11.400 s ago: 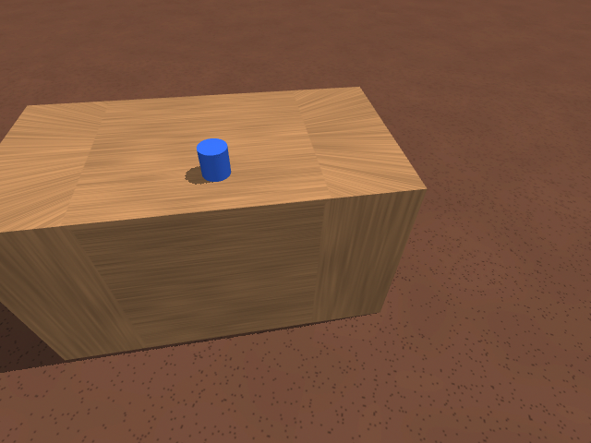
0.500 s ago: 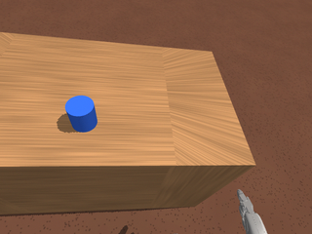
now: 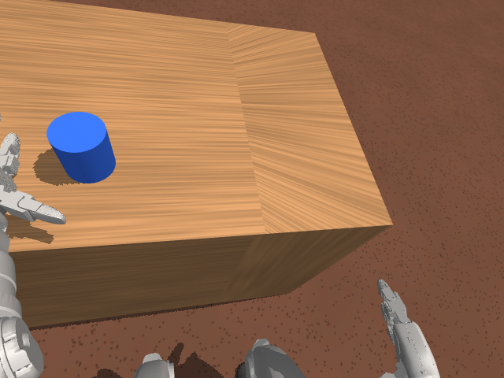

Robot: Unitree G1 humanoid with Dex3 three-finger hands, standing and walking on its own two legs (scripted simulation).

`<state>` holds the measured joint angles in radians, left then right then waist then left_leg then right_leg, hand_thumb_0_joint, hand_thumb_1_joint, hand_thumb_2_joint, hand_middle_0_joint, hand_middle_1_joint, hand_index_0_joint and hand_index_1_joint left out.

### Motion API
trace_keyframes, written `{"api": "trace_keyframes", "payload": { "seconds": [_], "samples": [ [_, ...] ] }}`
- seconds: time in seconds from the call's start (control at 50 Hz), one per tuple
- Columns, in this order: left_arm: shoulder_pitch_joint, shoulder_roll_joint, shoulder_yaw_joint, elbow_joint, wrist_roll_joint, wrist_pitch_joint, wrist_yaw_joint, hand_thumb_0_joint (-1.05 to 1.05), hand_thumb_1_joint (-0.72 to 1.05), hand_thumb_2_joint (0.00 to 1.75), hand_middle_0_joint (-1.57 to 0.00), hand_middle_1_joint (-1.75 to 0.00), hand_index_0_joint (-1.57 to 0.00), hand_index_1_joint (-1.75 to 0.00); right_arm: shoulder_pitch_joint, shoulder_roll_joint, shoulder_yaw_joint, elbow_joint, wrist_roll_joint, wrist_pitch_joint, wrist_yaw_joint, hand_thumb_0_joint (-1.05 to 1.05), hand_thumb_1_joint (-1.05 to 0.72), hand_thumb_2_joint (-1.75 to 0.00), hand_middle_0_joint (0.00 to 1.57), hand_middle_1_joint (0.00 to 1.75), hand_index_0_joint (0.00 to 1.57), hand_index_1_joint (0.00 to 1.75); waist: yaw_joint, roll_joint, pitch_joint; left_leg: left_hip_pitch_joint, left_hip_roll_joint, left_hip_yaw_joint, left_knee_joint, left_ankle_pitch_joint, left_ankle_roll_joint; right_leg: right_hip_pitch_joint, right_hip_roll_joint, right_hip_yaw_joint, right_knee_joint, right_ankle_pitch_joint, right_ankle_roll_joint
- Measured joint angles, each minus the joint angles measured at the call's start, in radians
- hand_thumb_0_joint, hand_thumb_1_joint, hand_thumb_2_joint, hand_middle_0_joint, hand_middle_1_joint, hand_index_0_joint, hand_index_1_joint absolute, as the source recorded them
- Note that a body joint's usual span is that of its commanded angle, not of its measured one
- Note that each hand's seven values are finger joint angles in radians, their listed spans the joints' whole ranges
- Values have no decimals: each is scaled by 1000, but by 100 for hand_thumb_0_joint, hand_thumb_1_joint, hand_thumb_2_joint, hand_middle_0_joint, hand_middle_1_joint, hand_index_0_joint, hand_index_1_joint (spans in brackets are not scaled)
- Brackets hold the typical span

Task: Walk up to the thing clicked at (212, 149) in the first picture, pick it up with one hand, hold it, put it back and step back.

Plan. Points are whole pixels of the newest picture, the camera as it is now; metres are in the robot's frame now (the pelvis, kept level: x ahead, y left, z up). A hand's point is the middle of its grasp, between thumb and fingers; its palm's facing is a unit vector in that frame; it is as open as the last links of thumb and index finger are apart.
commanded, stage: close in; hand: left
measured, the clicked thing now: (84, 149) +0.52 +0.20 +0.00
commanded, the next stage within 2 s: rest palm in 0.44 s
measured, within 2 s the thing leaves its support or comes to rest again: leaves its support in 1.96 s
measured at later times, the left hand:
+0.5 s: hand (65, 169) +0.47 +0.22 +0.02, palm faces +0.18 -0.98 +0.01, open 17.4 cm
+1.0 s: hand (82, 152) +0.50 +0.20 +0.02, palm faces +0.18 -0.98 +0.00, open 15.4 cm
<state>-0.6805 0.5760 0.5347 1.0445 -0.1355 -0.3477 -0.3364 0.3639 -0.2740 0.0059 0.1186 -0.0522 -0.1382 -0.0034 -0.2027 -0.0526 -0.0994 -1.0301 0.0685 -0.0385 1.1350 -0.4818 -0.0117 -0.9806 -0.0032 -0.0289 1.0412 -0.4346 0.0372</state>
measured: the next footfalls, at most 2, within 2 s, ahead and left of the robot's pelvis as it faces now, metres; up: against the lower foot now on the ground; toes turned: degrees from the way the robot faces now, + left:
none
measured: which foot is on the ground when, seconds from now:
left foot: down 0.00-1.00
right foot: down 0.00-1.00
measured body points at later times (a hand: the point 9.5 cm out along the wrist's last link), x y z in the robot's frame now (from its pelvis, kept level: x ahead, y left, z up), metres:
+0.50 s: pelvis +0.00 -0.01 -0.01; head +0.12 +0.03 +0.42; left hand +0.45 +0.27 +0.02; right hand +0.16 -0.27 -0.01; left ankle +0.02 +0.12 -0.65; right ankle +0.03 -0.15 -0.65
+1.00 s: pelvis +0.01 -0.01 -0.01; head +0.14 +0.03 +0.42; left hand +0.48 +0.25 +0.02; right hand +0.17 -0.27 -0.01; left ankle +0.02 +0.12 -0.65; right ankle +0.03 -0.15 -0.65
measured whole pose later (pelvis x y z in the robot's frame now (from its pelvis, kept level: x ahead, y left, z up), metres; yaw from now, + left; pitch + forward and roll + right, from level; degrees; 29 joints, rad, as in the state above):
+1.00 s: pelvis +0.01 -0.01 -0.01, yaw +1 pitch +24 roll -3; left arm -0.75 0.46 0.42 1.07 -0.07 -0.44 -0.08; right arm 0.40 -0.25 -0.03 -0.05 -0.05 0.01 0.04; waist -0.20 -0.02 -0.14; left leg -1.09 0.06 -0.04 1.19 -0.52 -0.02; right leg -1.05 -0.01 -0.03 1.13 -0.49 0.03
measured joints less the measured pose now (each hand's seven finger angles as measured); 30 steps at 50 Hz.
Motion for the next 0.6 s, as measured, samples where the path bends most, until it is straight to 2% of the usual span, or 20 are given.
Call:
{"api": "trace_keyframes", "payload": {
  "seconds": [0.08,0.16,0.28,0.38,0.46,0.6],
  "samples": [
    [-8,-29,0,-44,26,-24,87,-2,-56,4,-6,-5,-6,-5,14,3,-35,-12,-11,28,3,0,53,-5,6,5,6,5,-8,12,-8,-21,6,2,22,-9,0,-23,6,4,20,-5,0],
    [-15,-44,-33,-29,35,-36,137,-2,-53,4,-6,-5,-6,-5,19,14,-49,3,-12,57,7,-1,52,-6,5,5,5,5,6,38,-31,-25,7,4,29,-16,1,-28,6,6,29,-11,-1],
    [-22,-67,-56,20,25,-43,161,-2,-53,2,-6,-4,-7,-3,1,35,-40,-11,-2,88,13,-1,52,-6,5,5,5,5,34,67,-52,-28,0,7,39,-20,2,-38,-1,10,53,-24,1],
    [-18,-93,-80,23,22,-50,173,-2,-52,1,-6,-4,-7,-2,7,35,-30,-66,7,88,18,-1,52,-5,6,5,6,5,43,55,-40,-34,-9,7,39,-14,-2,-50,-9,10,69,-29,-3],
    [-14,-107,-96,-1,28,-56,177,-2,-51,1,-6,-3,-7,-1,29,25,-27,-102,8,86,21,0,52,-5,6,5,6,5,34,35,-30,-35,-11,-1,38,-11,-9,-51,-11,2,74,-32,-9],
    [-48,-106,-111,-15,48,-63,215,-2,-52,2,-6,-3,-7,-1,41,12,-45,-113,-3,103,21,0,52,-5,6,5,6,5,9,24,-28,-44,-5,-13,46,-16,-17,-55,-5,-9,79,-37,-17]
  ]
}}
